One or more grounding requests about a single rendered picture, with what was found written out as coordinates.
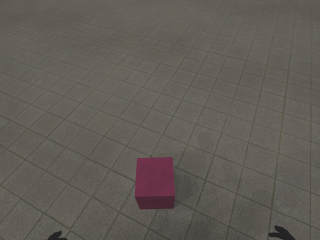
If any carton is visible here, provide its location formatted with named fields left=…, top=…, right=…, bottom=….
left=134, top=157, right=175, bottom=210

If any robot right hand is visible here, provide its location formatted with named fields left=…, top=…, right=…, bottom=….
left=268, top=225, right=296, bottom=240

